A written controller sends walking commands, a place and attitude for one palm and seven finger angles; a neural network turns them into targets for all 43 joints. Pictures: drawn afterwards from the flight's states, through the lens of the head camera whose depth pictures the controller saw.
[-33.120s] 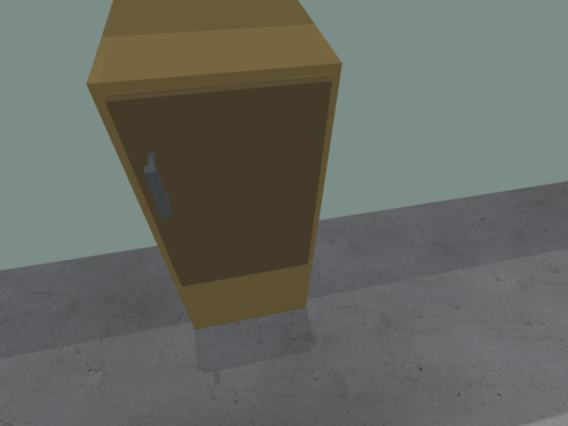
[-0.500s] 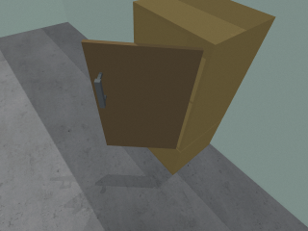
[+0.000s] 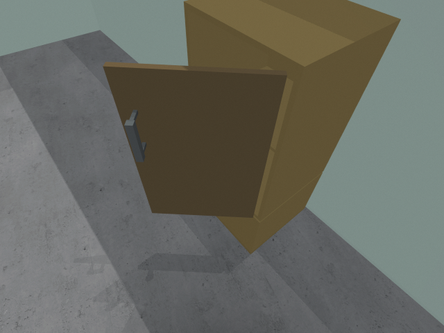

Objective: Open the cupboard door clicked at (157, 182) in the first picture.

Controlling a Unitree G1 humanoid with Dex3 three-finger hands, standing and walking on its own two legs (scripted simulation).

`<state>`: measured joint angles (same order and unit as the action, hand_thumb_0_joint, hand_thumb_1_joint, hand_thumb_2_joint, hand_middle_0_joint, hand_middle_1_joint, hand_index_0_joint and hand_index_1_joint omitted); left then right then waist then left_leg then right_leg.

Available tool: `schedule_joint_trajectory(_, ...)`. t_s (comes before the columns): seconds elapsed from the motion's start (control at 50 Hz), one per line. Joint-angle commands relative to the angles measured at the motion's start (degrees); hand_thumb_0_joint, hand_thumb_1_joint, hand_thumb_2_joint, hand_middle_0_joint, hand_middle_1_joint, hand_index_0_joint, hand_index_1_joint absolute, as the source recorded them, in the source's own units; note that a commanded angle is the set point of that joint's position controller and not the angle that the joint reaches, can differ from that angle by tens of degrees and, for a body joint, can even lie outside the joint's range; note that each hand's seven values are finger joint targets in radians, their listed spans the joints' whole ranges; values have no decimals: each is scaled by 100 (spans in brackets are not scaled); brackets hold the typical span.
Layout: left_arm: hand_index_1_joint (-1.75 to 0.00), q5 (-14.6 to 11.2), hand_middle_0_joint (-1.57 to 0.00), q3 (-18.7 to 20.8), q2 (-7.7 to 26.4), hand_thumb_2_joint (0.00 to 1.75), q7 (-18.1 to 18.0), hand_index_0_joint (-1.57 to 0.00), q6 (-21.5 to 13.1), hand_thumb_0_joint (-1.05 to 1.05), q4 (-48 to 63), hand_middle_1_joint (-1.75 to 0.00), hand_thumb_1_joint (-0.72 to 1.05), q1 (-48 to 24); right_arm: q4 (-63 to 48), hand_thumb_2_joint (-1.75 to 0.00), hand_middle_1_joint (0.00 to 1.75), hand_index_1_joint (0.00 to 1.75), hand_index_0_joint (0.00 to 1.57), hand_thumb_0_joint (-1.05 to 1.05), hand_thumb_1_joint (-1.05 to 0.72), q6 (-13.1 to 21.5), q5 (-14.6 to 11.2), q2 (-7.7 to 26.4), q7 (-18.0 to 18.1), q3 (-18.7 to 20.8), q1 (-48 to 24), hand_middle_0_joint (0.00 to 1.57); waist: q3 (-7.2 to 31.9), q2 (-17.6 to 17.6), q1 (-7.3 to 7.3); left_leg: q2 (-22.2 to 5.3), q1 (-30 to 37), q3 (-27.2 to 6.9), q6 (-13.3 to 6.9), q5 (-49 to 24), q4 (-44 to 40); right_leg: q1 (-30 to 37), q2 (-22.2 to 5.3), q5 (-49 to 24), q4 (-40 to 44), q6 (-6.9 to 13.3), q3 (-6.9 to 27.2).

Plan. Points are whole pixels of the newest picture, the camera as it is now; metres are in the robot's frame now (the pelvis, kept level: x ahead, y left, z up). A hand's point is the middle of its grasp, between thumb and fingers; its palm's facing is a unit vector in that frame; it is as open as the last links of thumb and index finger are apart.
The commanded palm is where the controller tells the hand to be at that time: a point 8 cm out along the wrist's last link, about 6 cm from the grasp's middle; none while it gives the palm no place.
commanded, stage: come to a stop and stand still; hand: left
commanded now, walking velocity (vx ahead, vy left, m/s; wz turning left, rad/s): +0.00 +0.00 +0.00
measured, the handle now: (137, 136) +0.54 +0.24 +0.01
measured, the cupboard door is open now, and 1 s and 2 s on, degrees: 48 48 48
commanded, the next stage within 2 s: look again from close up in 0.42 s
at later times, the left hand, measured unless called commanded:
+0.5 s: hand out of the picture +0.01 +0.19 -0.15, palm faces +0.01 -0.97 -0.25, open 7.4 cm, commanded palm none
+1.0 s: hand out of the picture +0.04 +0.16 -0.16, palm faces +0.02 -0.97 -0.24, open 7.3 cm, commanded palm none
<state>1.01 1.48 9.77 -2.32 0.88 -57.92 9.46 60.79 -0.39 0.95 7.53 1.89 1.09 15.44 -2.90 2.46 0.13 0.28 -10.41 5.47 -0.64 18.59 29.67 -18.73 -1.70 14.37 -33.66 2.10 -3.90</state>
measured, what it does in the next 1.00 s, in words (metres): stands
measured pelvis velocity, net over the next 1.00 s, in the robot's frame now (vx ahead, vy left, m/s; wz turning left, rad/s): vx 0.02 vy -0.02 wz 0.00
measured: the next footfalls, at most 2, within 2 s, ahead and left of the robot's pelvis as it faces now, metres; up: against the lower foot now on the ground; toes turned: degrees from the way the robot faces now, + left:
none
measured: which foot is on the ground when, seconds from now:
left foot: down 0.00-1.00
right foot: down 0.00-1.00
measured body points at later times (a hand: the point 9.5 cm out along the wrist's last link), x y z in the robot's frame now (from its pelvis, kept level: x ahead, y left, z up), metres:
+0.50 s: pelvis -0.01 +0.00 +0.01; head +0.00 -0.03 +0.46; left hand +0.01 +0.24 -0.14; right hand -0.01 -0.21 -0.16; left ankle -0.03 +0.11 -0.73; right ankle +0.04 -0.09 -0.73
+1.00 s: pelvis +0.02 -0.02 +0.01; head +0.03 -0.04 +0.46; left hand +0.04 +0.21 -0.14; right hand +0.01 -0.23 -0.16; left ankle -0.03 +0.11 -0.73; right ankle +0.04 -0.09 -0.73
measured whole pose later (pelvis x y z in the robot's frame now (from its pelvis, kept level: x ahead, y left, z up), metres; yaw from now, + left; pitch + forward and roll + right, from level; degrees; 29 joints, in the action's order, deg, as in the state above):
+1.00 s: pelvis +0.02 -0.02 +0.01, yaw +0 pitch -1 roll +1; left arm 0.6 -0.1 9.1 -1.8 -1.8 -64.8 13.3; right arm 64.3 1.5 1.1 8.8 1.7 -0.8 16.7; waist -2.0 -1.4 0.3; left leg -1.6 -5.4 4.5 1.1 16.4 23.0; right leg -13.4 0.6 12.5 -26.7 3.6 -5.1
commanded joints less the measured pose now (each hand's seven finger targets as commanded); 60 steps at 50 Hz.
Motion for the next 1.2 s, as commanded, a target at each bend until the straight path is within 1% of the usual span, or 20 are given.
schedule_joint_trajectory(0.0, -30, 16, -20, 97, 471, 90, 3, -20, -13, 0, 263, -30, 90, 375, -265, -90, 30, 30, 20, 0, -90, 83, 20, 602, 29, 108, 163, 20, 167, -867, -174, -1037, -466, -784, -328, -1981, -893, 557, -310, -622, 245, -33, 393)
schedule_joint_trajectory(0.02, -30, -75, -20, 31, 639, 90, -199, -20, -67, 0, -79, -30, 90, 1175, -716, -90, 30, 30, 20, 0, -90, 131, -122, 1005, -42, 184, -478, 20, 274, -1336, -345, -1131, -400, -396, -113, -2018, 95, 551, -729, -1390, 399, 77, 580)
schedule_joint_trajectory(0.04, -30, -23, -20, 66, 955, 90, -141, -20, -137, 0, 222, -30, 90, 778, -863, -90, 30, 30, 20, 0, -90, 82, -39, 581, -72, 129, -73, 20, 611, -1050, -68, -507, -590, -389, 21, -472, 48, 573, -932, -952, 543, 305, 1158)
schedule_joint_trajectory(0.06, -30, -27, -20, 79, 1018, 90, -65, -20, -187, 0, 249, -30, 90, 610, -827, -90, 30, 30, 20, 0, -90, 57, -3, 481, -92, 87, 9, 20, 614, -677, -54, -347, -512, -267, 18, 167, 10, 515, -1083, -556, 770, 399, 1358)
schedule_joint_trajectory(0.08, -30, -4, -20, 53, 981, 90, -44, -20, -220, 0, 289, -30, 90, 446, -784, -90, 30, 30, 20, 0, -90, 47, 5, 500, -95, 79, 279, 20, 633, -261, 130, -328, -324, -349, -1, 201, -6, 300, -1099, 36, 981, 454, 1376)
schedule_joint_trajectory(0.1, -30, 6, -20, 48, 903, 90, -20, -20, -203, 0, 352, -30, 90, 331, -765, -90, 30, 30, 20, 0, -90, 46, 10, 523, -104, 82, 473, 20, 463, -227, 199, -355, -172, -437, -52, 143, -129, -57, -962, 682, 1084, 407, 1248)
schedule_joint_trajectory(0.14, -30, 2, -20, 12, 780, 90, 15, -20, -163, 0, 375, -30, 90, 226, -753, -90, 30, 30, 20, 0, -90, 64, 27, 616, -118, 79, 515, 20, 57, -180, 194, -521, -332, -663, -174, 90, -499, -284, -592, 1076, 1075, 217, 966)
schedule_joint_trajectory(0.18, -30, -7, -20, -11, 665, 90, 43, -20, -153, 0, 326, -30, 90, 298, -784, -90, 30, 30, 20, 0, -90, 117, 42, 711, -112, 45, 433, 20, -181, -318, 106, -682, -684, -878, -247, 107, -908, -51, -362, 688, 870, 94, 706)
schedule_joint_trajectory(0.24, -30, -21, -20, -48, 589, 90, 62, -20, -159, 0, 193, -30, 90, 534, -767, -90, 30, 30, 20, 0, -90, 143, 35, 813, -98, 14, 359, 20, -347, -159, 19, -669, -939, -896, -247, 439, -1185, 228, -335, 485, 911, 54, 716)
schedule_joint_trajectory(0.32, -30, -36, -20, -64, 584, 90, 72, -20, -194, 0, 76, -30, 90, 646, -607, -90, 30, 30, 20, 0, -90, 180, 35, 822, -92, -38, 438, 20, -357, -149, 7, -613, -785, -838, -228, 338, -1288, 300, -392, 386, 1046, 54, 778)
schedule_joint_trajectory(0.48, -30, -53, -20, -67, 590, 90, 73, -20, -267, 0, -121, -30, 90, 699, -248, -90, 30, 30, 20, 0, -90, 227, 21, 731, -79, -110, 605, 20, -19, -109, 24, -573, -417, -680, -172, -126, -1217, 533, -503, 125, 1169, 83, 829)
schedule_joint_trajectory(0.58, -30, -57, -20, -67, 551, 90, 62, -20, -310, 0, -285, -30, 90, 727, -15, -90, 30, 30, 20, 0, -90, 271, 9, 657, -53, -126, 658, 20, 100, -238, 1, -621, -283, -612, -140, -620, -1170, 782, -529, -557, 1067, 103, 750)
schedule_joint_trajectory(0.78, -30, -53, -20, -63, 566, 90, 43, -20, -332, 0, -462, -30, 90, 722, 248, -90, 30, 30, 20, 0, -90, 260, 1, 580, -9, -120, 670, 20, 24, -250, 0, -652, -148, -516, -77, -896, -1093, 911, -575, -1180, 1092, 146, 727)
schedule_joint_trajectory(1.0, -30, -50, -20, -38, 650, 90, 40, -20, -336, 0, -463, -30, 90, 653, 283, -90, 30, 30, 20, 0, -90, 227, 7, 595, 3, -85, 573, 20, -26, -126, 9, -634, -18, -460, -27, -836, -1051, 897, -599, -1215, 1281, 164, 807)
schedule_joint_trajectory(1.08, -30, -46, -20, -25, 666, 90, 42, -20, -331, 0, -440, -30, 90, 636, 282, -90, 30, 30, 20, 0, -90, 222, 10, 599, 3, -78, 531, 20, -16, -266, -3, -635, 8, -450, -16, -839, -1067, 921, -585, -1164, 1329, 155, 802)
schedule_joint_trajectory(1.1, -30, -26, -20, 37, 741, 90, -208, -20, -371, 0, -696, -30, 90, 1500, -65, -90, 30, 30, 20, 0, -90, 252, -88, 796, -33, 20, -90, 20, 184, 361, -340, -689, -542, -26, 132, -452, 379, 1352, -957, -4356, 1112, -393, 1134)
schedule_joint_trajectory(1.12, -32, -1220, -20, 768, 2092, 89, -64, -20, -1742, 0, 7706, -32, 88, -3208, -2174, -90, 30, 30, 20, 0, -90, 1168, -365, 1776, 230, 69, -303, 20, 2654, -844, 391, 26, 474, -393, -118, -1358, -591, 1805, -515, -2922, 747, -24, 1110)
schedule_joint_trajectory(1.14, -33, -755, -20, 627, 1557, 88, -266, -20, -1426, 0, 6213, -33, 85, -482, -1915, -90, 30, 30, 20, 0, -90, 1606, -247, 1290, 387, -14, -702, 20, 2522, -1862, -121, 64, 608, -178, -191, -1982, -667, 1903, -123, -2013, 624, 161, 848)
schedule_joint_trajectory(1.16, -34, -908, -21, 557, 1263, 87, -526, -21, -1174, 0, 5780, -34, 83, -206, -1633, -90, 30, 30, 20, 0, -90, 1709, -306, 1368, 408, 20, -634, 20, 1963, -1978, -55, -34, 324, -297, -35, -1508, -603, 1427, -150, -1124, 755, 117, 627)
schedule_joint_trajectory(1.18, -36, -1019, -21, -21, -28, 86, -456, -21, -752, 0, 4591, -36, 81, 1315, -1574, -90, 30, 30, 20, 0, -90, 1709, -359, 1032, 365, 1, -488, 20, 1030, -894, 34, -120, -163, -491, -34, -1373, -676, 944, -46, -861, 838, 14, 366)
